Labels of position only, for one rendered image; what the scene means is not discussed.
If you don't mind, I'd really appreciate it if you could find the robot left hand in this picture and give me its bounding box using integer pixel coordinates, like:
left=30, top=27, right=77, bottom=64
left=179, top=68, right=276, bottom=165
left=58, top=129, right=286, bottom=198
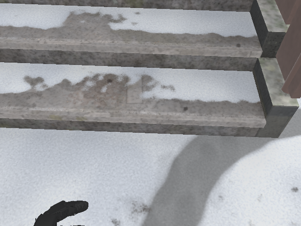
left=34, top=201, right=88, bottom=226

